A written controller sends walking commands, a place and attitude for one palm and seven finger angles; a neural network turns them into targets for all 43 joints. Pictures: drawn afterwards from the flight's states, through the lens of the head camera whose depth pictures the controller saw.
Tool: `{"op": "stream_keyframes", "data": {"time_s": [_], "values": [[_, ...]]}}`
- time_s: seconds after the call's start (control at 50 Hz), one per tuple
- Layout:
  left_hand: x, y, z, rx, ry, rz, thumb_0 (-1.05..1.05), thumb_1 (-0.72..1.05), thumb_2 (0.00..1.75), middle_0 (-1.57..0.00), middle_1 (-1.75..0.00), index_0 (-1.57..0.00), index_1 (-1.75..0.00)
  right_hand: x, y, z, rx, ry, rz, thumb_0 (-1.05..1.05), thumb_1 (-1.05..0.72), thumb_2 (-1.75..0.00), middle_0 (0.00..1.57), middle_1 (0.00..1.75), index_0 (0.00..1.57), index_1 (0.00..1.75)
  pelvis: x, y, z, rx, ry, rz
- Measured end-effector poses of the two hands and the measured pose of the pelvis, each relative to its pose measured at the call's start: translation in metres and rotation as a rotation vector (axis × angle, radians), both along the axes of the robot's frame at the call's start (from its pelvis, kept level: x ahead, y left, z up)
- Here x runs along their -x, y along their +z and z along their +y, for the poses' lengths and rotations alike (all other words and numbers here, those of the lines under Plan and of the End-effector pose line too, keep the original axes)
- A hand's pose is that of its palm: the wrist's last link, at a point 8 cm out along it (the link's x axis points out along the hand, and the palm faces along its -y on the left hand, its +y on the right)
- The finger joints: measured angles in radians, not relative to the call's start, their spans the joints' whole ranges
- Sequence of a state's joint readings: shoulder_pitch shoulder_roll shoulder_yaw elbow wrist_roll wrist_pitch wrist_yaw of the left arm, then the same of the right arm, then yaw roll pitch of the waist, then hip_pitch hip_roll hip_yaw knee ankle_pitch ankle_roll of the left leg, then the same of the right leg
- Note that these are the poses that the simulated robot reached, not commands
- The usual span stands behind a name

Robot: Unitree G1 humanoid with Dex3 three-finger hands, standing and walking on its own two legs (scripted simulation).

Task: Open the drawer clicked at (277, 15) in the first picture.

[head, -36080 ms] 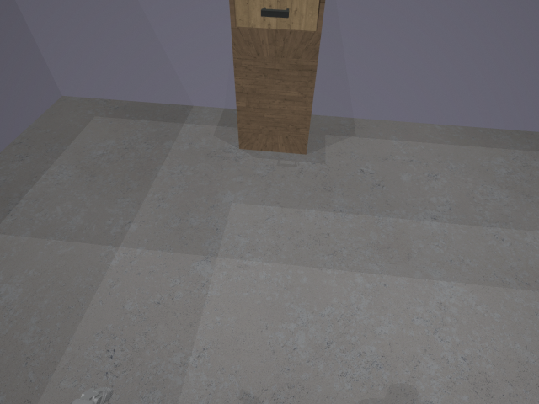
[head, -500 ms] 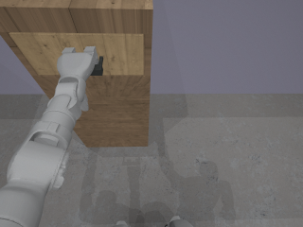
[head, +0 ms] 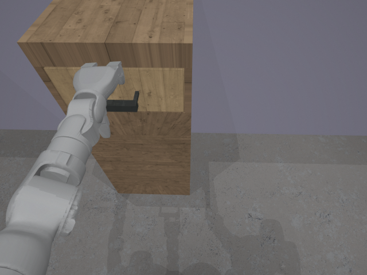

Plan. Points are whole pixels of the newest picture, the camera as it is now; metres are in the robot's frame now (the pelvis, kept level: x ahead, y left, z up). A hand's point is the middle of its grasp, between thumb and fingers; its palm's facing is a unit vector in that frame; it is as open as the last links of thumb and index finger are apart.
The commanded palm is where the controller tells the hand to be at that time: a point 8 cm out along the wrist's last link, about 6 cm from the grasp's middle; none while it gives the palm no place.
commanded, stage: lift the hand off the handle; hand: left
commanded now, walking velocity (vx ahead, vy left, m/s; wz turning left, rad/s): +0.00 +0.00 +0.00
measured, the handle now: (117, 100) +0.57 +0.17 +0.03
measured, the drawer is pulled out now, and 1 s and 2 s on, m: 0.00 0.00 0.00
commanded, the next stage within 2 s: draw the hand back to the body in 0.58 s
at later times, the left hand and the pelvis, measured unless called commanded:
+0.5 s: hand (97, 75) +0.50 +0.17 +0.17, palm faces -0.06 -0.03 -1.00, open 13.8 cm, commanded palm +0.48 +0.17 +0.23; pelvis +0.00 +0.00 +0.01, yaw +0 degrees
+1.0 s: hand (75, 105) +0.43 +0.20 +0.15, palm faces +0.01 -0.04 -1.00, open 13.8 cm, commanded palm +0.39 +0.21 +0.23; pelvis +0.00 +0.01 +0.01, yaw +0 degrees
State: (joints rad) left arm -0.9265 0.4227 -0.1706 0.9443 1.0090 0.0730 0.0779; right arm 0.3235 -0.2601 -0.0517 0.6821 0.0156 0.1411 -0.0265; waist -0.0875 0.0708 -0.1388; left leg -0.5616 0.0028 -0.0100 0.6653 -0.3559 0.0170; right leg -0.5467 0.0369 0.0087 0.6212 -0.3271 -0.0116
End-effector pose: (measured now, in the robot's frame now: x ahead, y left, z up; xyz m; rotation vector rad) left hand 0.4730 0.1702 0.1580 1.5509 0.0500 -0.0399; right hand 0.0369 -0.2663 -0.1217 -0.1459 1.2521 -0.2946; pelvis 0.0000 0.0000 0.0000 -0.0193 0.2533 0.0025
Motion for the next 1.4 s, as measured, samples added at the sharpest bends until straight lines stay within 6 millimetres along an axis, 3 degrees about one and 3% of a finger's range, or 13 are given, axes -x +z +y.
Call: {"op": "stream_keyframes", "data": {"time_s": [0.18,0.38,0.56,0.78,0.94,1.18,1.3,1.4], "values": [[-0.001,0.027,-0.019,0.021,-0.117,-0.060,0.00,-0.49,0.30,-0.32,-1.20,-0.32,-1.20,-0.018,0.007,-0.006,0.031,0.023,-0.061,0.00,-0.91,-0.90,0.21,0.30,0.21,0.30,0.004,0.002,-0.003,-0.007,0.002,-0.016],[-0.010,0.055,0.004,-0.020,0.041,-0.050,0.00,-0.49,0.30,-0.31,-1.20,-0.32,-1.20,-0.005,0.001,0.001,-0.017,0.001,-0.024,0.00,-0.91,-0.90,0.21,0.30,0.21,0.30,0.001,0.005,-0.005,-0.010,-0.006,-0.022],[-0.003,0.072,-0.007,0.014,-0.093,-0.007,0.00,-0.49,0.30,-0.32,-1.20,-0.32,-1.20,-0.004,0.009,-0.001,0.011,-0.005,-0.018,0.00,-0.91,-0.90,0.21,0.30,0.21,0.30,-0.002,0.009,-0.002,-0.007,-0.002,-0.056],[0.009,0.059,0.006,0.026,-0.078,-0.042,0.00,-0.49,0.30,-0.31,-1.20,-0.32,-1.20,-0.023,0.012,0.005,-0.004,0.033,-0.073,0.00,-0.91,-0.90,0.20,0.30,0.21,0.30,0.003,0.009,0.004,-0.008,-0.014,-0.049],[0.048,0.049,0.027,0.027,-0.060,-0.058,0.00,-0.49,0.30,-0.32,-1.20,-0.32,-1.20,-0.051,0.016,0.017,-0.039,0.065,-0.142,0.00,-0.91,-0.90,0.20,0.30,0.21,0.30,0.000,0.012,0.007,-0.007,-0.012,-0.094],[0.127,0.052,0.054,0.029,-0.046,-0.073,0.00,-0.49,0.30,-0.32,-1.20,-0.32,-1.20,-0.136,0.043,0.043,-0.066,0.225,-0.358,0.01,-0.91,-0.90,0.20,0.30,0.20,0.30,0.007,0.016,0.009,-0.012,0.017,-0.174],[0.161,0.049,0.060,0.039,-0.048,-0.060,0.00,-0.49,0.30,-0.32,-1.20,-0.32,-1.20,-0.166,0.058,0.059,-0.080,0.299,-0.447,0.01,-0.91,-0.90,0.20,0.30,0.20,0.30,0.011,0.017,0.007,-0.015,0.024,-0.198],[0.187,0.048,0.057,0.871,-0.085,-0.223,0.00,-0.46,0.32,-0.31,-1.18,-0.33,-1.18,-0.169,0.071,0.076,-0.082,0.342,-0.529,0.01,-0.91,-0.90,0.20,0.30,0.20,0.30,0.013,0.019,0.002,-0.017,0.036,-0.264]]}}
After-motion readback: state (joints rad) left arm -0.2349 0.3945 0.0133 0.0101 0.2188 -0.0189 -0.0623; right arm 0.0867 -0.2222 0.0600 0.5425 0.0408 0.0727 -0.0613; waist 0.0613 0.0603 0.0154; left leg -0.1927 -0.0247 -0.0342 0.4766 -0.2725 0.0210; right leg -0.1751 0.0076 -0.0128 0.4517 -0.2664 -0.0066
